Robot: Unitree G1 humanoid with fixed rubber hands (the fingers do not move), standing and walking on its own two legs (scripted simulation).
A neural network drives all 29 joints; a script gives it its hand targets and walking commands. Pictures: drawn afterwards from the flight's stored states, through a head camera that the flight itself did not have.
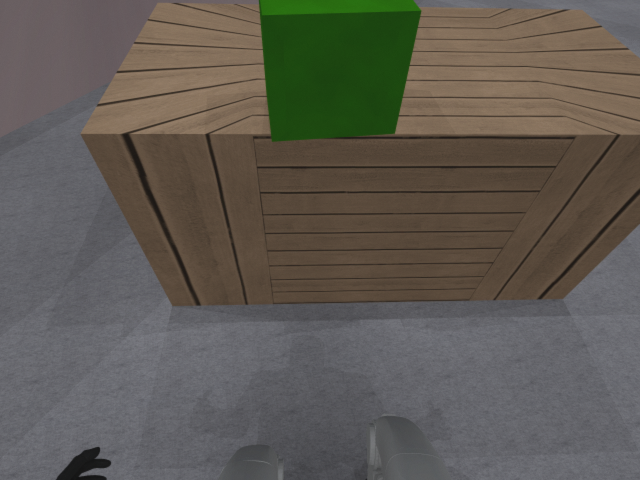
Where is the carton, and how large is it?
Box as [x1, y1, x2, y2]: [259, 0, 420, 141]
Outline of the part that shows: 259,0 266,92 272,141 394,133 420,14 419,8 412,0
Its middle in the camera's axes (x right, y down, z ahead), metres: +0.02 -0.36 +0.77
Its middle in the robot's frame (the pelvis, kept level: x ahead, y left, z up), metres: +0.82 +0.04 +0.11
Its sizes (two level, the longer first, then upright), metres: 0.260 0.197 0.239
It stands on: a pedestal, 0.71 m high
